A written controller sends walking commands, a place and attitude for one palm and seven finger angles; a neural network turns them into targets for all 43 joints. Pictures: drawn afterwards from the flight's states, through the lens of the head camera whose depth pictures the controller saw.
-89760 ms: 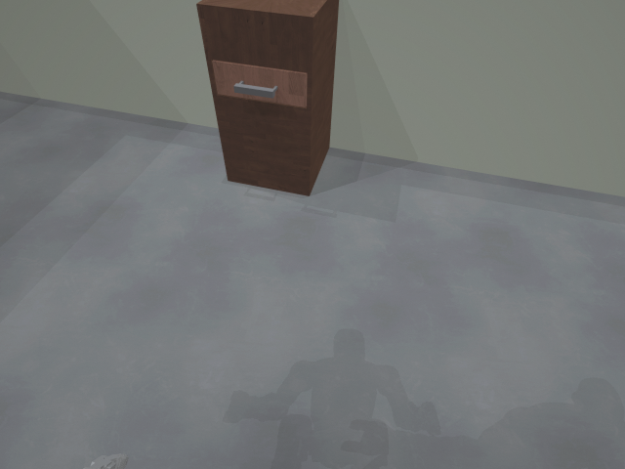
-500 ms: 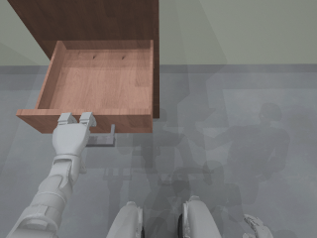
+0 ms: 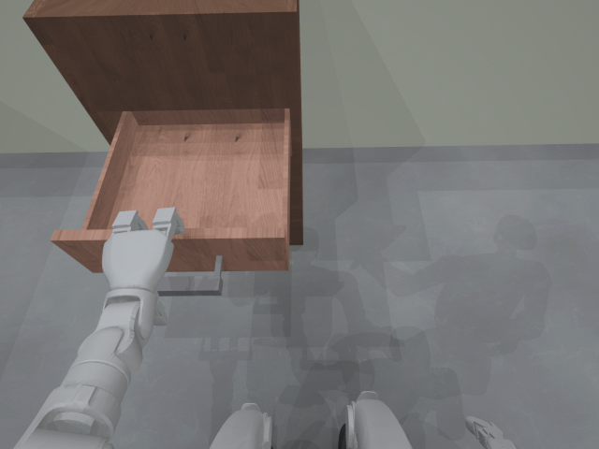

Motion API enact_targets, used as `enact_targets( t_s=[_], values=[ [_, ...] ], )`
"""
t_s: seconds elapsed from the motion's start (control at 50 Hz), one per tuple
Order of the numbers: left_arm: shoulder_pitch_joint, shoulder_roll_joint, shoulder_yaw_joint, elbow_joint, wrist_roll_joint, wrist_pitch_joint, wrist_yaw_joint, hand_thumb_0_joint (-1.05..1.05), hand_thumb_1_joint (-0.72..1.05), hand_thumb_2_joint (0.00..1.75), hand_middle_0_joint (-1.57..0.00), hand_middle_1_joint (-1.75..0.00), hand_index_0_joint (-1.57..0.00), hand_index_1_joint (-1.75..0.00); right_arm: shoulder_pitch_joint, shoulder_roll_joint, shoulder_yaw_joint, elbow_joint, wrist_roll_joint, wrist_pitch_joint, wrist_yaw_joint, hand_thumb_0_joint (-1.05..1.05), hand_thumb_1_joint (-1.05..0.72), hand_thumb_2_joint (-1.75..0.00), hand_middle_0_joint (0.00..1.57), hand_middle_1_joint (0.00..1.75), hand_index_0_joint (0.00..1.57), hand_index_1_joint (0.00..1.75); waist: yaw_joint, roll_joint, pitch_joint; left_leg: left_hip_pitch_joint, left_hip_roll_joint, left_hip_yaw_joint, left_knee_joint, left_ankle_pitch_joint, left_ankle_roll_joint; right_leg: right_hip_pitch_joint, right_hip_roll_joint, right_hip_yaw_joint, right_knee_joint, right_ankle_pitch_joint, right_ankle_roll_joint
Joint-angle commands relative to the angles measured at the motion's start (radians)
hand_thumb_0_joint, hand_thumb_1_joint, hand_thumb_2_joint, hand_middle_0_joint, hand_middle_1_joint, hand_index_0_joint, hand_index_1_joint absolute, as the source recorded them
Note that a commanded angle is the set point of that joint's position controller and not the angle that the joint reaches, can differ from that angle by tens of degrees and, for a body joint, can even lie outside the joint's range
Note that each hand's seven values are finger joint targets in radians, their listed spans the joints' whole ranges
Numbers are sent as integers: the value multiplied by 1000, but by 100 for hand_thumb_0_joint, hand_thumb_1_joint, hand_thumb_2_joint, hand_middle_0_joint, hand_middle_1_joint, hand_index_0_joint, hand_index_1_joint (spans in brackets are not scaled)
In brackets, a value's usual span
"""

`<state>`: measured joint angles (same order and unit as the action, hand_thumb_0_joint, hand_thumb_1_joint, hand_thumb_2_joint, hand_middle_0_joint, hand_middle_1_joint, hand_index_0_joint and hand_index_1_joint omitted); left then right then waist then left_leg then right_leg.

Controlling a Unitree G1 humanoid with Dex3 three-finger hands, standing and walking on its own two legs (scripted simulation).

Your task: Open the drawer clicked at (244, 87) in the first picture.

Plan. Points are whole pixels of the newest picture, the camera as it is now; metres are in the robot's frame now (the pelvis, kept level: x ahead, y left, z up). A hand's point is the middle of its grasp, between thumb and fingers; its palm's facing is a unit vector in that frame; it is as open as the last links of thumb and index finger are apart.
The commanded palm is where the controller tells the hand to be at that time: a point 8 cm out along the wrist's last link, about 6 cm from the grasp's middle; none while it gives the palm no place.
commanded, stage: lift the hand off the handle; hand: left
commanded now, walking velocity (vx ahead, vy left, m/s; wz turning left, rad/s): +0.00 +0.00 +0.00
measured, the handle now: (176, 273) +0.40 +0.24 -0.14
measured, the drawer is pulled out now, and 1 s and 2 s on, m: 0.30 0.30 0.30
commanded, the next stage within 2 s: draw the hand back to the body in 0.88 s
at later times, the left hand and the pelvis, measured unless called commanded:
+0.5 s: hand (142, 261) +0.36 +0.24 -0.01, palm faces -0.02 -0.02 -1.00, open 13.8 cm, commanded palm +0.34 +0.24 +0.05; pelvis +0.01 +0.00 +0.02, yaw +0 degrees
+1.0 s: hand (130, 266) +0.35 +0.24 +0.01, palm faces -0.06 -0.05 -1.00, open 13.8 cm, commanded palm +0.33 +0.24 +0.07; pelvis +0.02 +0.00 +0.04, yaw +0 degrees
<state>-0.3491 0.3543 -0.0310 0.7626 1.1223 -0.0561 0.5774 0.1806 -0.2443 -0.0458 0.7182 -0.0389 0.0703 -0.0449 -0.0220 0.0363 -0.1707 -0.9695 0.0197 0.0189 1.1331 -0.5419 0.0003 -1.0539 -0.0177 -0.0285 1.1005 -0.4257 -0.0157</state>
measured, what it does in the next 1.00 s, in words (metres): stands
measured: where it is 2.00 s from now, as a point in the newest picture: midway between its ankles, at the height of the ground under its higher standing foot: outside the picture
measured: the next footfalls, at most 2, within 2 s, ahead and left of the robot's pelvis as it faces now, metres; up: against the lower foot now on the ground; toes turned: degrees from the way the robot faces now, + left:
none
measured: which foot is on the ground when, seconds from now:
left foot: down 0.00-1.00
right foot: down 0.00-1.00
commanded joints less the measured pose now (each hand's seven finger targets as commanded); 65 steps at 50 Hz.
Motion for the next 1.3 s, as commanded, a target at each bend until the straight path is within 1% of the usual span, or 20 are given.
enact_targets(
  t_s=[0.0, 0.08, 0.14, 0.22, 0.3, 0.38, 0.42, 0.5, 0.62, 0.68, 0.72, 0.74, 0.76, 0.84, 0.86, 0.98, 1.04, 1.14, 1.2, 1.28],
  values=[
    [-197, 193, 60, -201, -8, 21, 19, 0, -50, 30, -30, -120, -30, -120, 46, -133, -49, -104, 3, -22, -9, 0, -90, -90, 20, 30, 20, 30, 7, 10, -404, 225, -54, 1, -183, 321, 24, 364, 43, 11, -161, 268, -25],
    [-168, 185, 58, -182, -24, 32, -6, 0, -50, 30, -30, -120, -30, -120, 47, -135, -45, -109, 10, -23, -14, 0, -90, -90, 20, 30, 20, 30, -7, -64, -334, 202, -52, 5, -206, 285, 30, 387, 43, 17, -199, 249, -17],
    [-201, 238, 94, -214, -19, 15, -10, 0, -50, 30, -30, -120, -30, -120, 44, -141, -40, -109, 10, -27, -20, 0, -90, -90, 20, 30, 20, 30, 6, -46, -328, 204, -53, 8, -220, 269, 32, 406, 38, 25, -207, 234, -19],
    [-206, 250, 109, -253, -9, -11, -2, 0, -50, 30, -30, -120, -30, -120, 38, -136, -42, -113, 6, -32, -23, 0, -90, -90, 20, 30, 20, 30, 10, -1, -343, 235, -57, 7, -226, 287, 31, 412, 39, 25, -209, 245, -24],
    [-200, 195, 66, -248, -10, -15, 7, 0, -50, 30, -30, -120, -30, -120, 48, -130, -49, -109, 8, -43, -20, 0, -90, -90, 20, 30, 20, 30, -7, -4, -329, 265, -55, 6, -236, 299, 28, 401, 42, 18, -225, 253, -22],
    [-210, 200, 60, -261, -22, 3, -5, 0, -50, 30, -30, -120, -30, -120, 50, -131, -52, -113, 13, -45, -21, 0, -90, -90, 20, 30, 20, 30, -8, -9, -346, 286, -57, 9, -253, 316, 29, 442, 43, 22, -245, 281, -20],
    [-209, 238, 87, -260, -30, 13, -17, 0, -50, 30, -30, -120, -30, -120, 47, -138, -49, -112, 15, -43, -24, 0, -90, -90, 20, 30, 20, 30, 1, -13, -350, 288, -58, 7, -263, 322, 29, 468, 43, 24, -249, 288, -22],
    [-227, 215, 59, -247, -25, 16, -34, 0, -50, 30, -30, -120, -30, -120, 51, -133, -49, -110, 18, -46, -28, 0, -90, -90, 20, 30, 20, 30, -9, -30, -313, 310, -55, 7, -284, 323, 30, 464, 44, 19, -271, 285, -18],
    [-143, 244, 100, -290, -37, 18, -52, 0, -50, 30, -30, -120, -30, -120, 39, -136, -47, -129, 19, -41, -26, 0, -90, -90, 20, 30, 20, 30, 25, -14, -345, 351, -57, 10, -313, 389, 26, 538, 46, 22, -284, 354, -23],
    [-114, 202, 68, -293, -40, 31, -58, 0, -50, 30, -30, -120, -30, -120, 38, -130, -47, -136, 27, -40, -22, 0, -90, -90, 20, 30, 20, 30, 15, -36, -285, 353, -55, 15, -336, 387, 26, 545, 47, 18, -309, 358, -21],
    [-76, 233, 101, -301, -47, 41, -65, 0, -50, 30, -30, -120, -30, -120, 29, -138, -45, -144, 29, -36, -20, 0, -90, -90, 20, 30, 20, 30, 29, -50, -287, 353, -57, 16, -348, 386, 27, 576, 49, 21, -318, 359, -23],
    [-91, 222, 84, -312, -45, 42, -68, 0, -50, 30, -30, -120, -30, -120, 31, -135, -45, -147, 30, -38, -22, 0, -90, -90, 20, 30, 20, 30, 19, -58, -273, 355, -56, 18, -353, 384, 28, 577, 47, 21, -325, 363, -20],
    [-76, 231, 96, -326, -46, 41, -71, 0, -50, 30, -30, -120, -30, -120, 31, -136, -48, -148, 30, -39, -22, 0, -90, -90, 20, 30, 20, 30, 28, -56, -286, 364, -57, 19, -358, 393, 29, 594, 47, 24, -328, 372, -20],
    [-79, 164, 35, -319, -43, 29, -86, 0, -50, 30, -30, -120, -30, -120, 28, -132, -46, -149, 31, -46, -21, 0, -90, -90, 20, 30, 20, 30, 1, -43, -205, 380, -54, 14, -368, 372, 27, 535, 48, 12, -347, 333, -23],
    [-118, 179, 41, -315, -40, 20, -86, 0, -50, 30, -30, -120, -30, -120, 29, -135, -47, -140, 28, -49, -22, 0, -90, -90, 20, 30, 20, 30, -8, -56, -199, 374, -53, 13, -365, 349, 29, 524, 47, 15, -350, 311, -21],
    [-158, 240, 97, -427, -17, -48, -57, 0, -50, 30, -30, -120, -30, -120, 28, -123, -52, -146, 13, -61, -24, 0, -90, -90, 20, 30, 20, 30, 23, 57, -318, 438, -56, 4, -345, 408, 21, 521, 46, 13, -310, 331, -32],
    [-27, 265, 137, -529, -29, -32, -32, 0, -50, 30, -30, -120, -30, -120, 11, -119, -53, -169, 8, -55, -18, 0, -90, -90, 20, 30, 20, 30, 51, 91, -393, 500, -56, 0, -349, 527, 13, 584, 51, 8, -306, 405, -32],
    [113, 204, 98, -486, -73, 88, -56, 0, -50, 30, -30, -120, -30, -120, -30, -126, -43, -179, 37, -46, -8, 0, -90, -90, 20, 30, 20, 30, 42, -51, -219, 446, -48, 5, -423, 438, 15, 628, 53, 2, -374, 366, -21],
    [122, 211, 74, -538, -84, 144, -106, 0, -50, 30, -30, -120, -30, -120, -62, -131, -35, -199, 48, -45, -15, 0, -90, -90, 20, 30, 20, 30, 48, -65, -185, 474, -49, 8, -470, 405, 21, 673, 49, 2, -414, 334, -21],
    [137, 215, 51, -646, -114, 136, -189, 0, -50, 30, -30, -120, -30, -120, -96, -126, -21, -224, 45, -52, -30, 0, -90, -90, 20, 30, 20, 30, 47, -51, -150, 536, -49, 7, -508, 395, 29, 701, 44, 3, -455, 309, -17]
  ],
)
